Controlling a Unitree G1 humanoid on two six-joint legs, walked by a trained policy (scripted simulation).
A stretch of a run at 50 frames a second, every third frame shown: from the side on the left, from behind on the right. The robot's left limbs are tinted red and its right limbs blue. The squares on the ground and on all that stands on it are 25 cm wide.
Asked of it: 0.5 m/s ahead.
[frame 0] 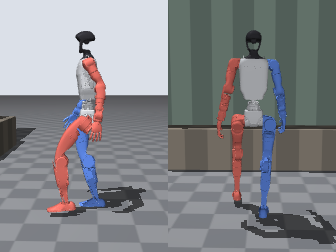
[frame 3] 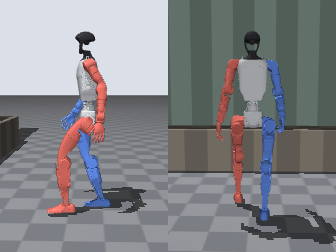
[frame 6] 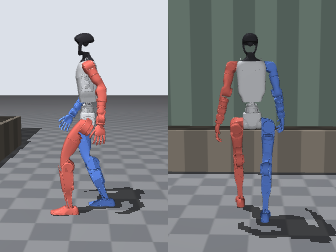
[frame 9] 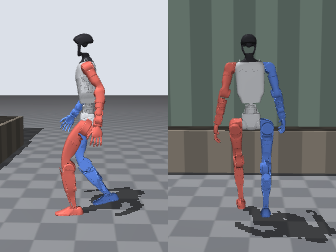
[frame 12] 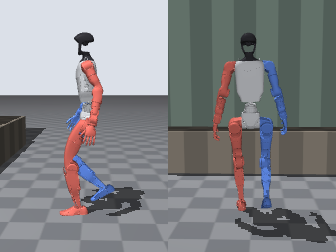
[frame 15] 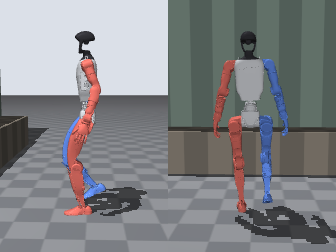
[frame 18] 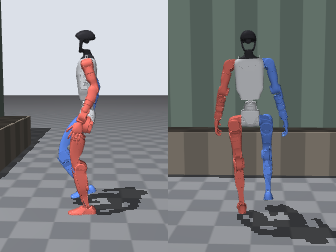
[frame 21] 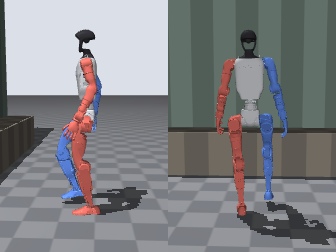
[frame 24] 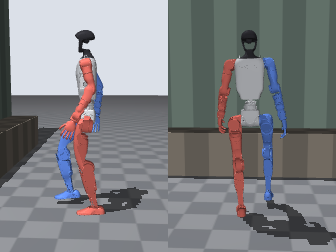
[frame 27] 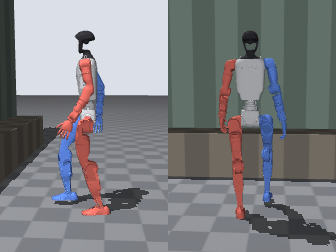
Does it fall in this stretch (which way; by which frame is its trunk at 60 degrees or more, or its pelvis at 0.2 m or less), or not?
no
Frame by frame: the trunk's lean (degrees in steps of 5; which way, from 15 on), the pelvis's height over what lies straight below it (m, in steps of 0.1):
0: 0, 0.8
3: 5, 0.8
6: 5, 0.8
9: 5, 0.8
12: 5, 0.8
15: 5, 0.8
18: 5, 0.8
21: 5, 0.8
24: 5, 0.8
27: 5, 0.8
